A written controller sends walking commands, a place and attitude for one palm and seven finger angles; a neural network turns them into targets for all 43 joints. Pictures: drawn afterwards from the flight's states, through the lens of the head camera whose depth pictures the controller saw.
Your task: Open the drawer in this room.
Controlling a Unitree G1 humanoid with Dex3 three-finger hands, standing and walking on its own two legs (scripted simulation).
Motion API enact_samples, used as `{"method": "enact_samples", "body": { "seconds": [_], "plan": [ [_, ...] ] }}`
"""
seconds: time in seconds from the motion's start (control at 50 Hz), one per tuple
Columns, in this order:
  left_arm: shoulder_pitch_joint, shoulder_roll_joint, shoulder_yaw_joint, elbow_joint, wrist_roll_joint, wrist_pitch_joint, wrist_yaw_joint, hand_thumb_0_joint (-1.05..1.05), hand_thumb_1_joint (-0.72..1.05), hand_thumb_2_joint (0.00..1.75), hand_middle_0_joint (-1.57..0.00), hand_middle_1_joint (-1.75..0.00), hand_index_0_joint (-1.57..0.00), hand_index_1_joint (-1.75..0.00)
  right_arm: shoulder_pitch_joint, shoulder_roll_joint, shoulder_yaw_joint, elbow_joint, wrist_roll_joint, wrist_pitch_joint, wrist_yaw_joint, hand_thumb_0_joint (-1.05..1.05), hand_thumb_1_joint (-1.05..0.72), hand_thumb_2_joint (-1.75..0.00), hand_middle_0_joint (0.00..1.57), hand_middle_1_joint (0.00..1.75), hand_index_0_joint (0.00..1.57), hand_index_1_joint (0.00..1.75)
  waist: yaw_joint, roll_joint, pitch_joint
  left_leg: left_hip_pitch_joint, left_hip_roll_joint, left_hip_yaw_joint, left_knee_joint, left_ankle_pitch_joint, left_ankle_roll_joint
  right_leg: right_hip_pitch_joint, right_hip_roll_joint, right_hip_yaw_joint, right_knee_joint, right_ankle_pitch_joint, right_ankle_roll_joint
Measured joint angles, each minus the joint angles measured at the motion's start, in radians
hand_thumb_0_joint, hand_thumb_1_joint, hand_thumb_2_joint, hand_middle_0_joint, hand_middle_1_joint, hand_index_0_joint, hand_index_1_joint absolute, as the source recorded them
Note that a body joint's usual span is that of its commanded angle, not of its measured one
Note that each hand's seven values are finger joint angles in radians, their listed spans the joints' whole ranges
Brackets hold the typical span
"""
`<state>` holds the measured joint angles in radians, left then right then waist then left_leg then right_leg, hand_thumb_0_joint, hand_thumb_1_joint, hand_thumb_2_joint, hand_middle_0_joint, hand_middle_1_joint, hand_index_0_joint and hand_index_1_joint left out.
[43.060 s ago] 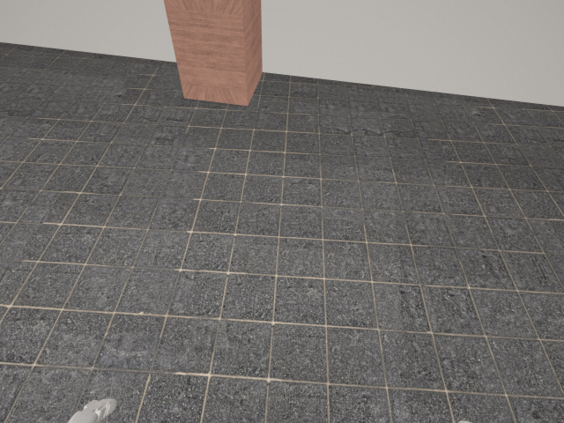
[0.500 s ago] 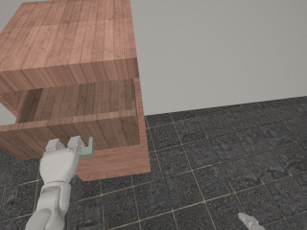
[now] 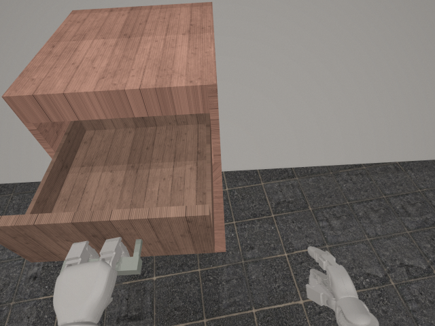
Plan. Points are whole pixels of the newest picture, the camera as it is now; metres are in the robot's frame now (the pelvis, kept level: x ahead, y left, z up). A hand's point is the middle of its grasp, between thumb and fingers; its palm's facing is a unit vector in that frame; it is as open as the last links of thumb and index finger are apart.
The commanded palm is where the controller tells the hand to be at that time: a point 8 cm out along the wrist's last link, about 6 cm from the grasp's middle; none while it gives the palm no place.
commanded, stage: pull the drawer open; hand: left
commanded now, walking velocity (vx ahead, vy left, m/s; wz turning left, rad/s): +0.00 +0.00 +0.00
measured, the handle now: (105, 256) +0.23 +0.24 +0.01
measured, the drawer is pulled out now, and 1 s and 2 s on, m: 0.25 0.30 0.30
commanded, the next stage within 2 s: open the thumb to release the handle in 0.54 s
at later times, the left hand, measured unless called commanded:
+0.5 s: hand out of the picture +0.12 +0.22 -0.01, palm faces -0.03 -0.10 -0.99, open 6.2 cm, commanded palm +0.07 +0.22 +0.04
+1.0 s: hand (91, 324) +0.13 +0.22 -0.01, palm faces +0.01 -0.10 -1.00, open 9.2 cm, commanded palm +0.10 +0.22 +0.04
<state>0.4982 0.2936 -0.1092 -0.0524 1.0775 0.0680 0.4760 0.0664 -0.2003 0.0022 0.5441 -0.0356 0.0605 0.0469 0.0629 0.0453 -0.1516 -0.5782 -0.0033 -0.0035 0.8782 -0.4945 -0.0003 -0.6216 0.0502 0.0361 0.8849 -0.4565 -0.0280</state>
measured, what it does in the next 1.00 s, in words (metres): stands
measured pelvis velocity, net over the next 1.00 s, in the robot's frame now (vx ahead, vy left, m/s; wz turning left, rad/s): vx -0.03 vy -0.01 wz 0.02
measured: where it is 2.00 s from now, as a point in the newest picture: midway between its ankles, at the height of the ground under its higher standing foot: outside the picture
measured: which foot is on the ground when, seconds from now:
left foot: down 0.00-1.00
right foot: down 0.00-1.00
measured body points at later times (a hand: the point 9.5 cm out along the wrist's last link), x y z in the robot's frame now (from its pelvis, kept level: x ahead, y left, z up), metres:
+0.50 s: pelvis -0.01 -0.01 -0.02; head +0.03 -0.03 +0.43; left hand +0.12 +0.22 +0.05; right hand +0.19 -0.23 -0.12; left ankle -0.04 +0.12 -0.69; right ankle -0.01 -0.11 -0.69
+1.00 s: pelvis -0.03 -0.01 -0.01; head +0.00 -0.04 +0.44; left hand +0.12 +0.23 +0.05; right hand +0.19 -0.23 -0.10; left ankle -0.04 +0.12 -0.69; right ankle -0.01 -0.11 -0.69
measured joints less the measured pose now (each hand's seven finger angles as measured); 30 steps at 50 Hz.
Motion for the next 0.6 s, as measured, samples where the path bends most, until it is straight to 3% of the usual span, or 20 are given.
{"method": "enact_samples", "body": {
  "seconds": [0.24, 0.38, 0.6],
  "plan": [
    [0.231, 0.019, 0.038, -0.147, -0.012, -0.074, 0.024, 0.04, 0.69, 0.73, -0.27, -1.34, -0.39, -1.31, 0.046, -0.019, 0.006, -0.022, -0.020, 0.007, 0.034, 0.01, -0.90, -0.90, 0.20, 0.30, 0.20, 0.30, 0.009, -0.014, 0.000, -0.037, 0.008, 0.013, 0.043, -0.017, -0.008, -0.049, 0.010, 0.011, 0.055, -0.016, -0.007],
    [0.258, 0.035, 0.072, -0.169, -0.019, -0.108, 0.046, 0.03, 0.70, 0.74, -0.25, -1.30, -0.34, -1.26, 0.061, -0.033, -0.011, -0.030, -0.034, 0.012, 0.034, 0.01, -0.91, -0.90, 0.20, 0.30, 0.20, 0.30, -0.007, -0.015, -0.012, -0.099, 0.010, 0.021, 0.094, -0.032, -0.010, -0.117, 0.014, 0.017, 0.111, -0.029, -0.009],
    [0.235, 0.049, 0.076, -0.157, -0.033, -0.109, 0.063, 0.03, 0.68, 0.78, -0.27, -1.30, -0.34, -1.27, 0.073, -0.028, -0.022, -0.021, -0.028, 0.025, 0.006, 0.01, -0.91, -0.90, 0.20, 0.30, 0.20, 0.30, -0.019, -0.007, -0.015, -0.133, 0.006, 0.015, 0.127, -0.035, -0.011, -0.149, 0.010, 0.010, 0.144, -0.035, -0.011]
  ]
}}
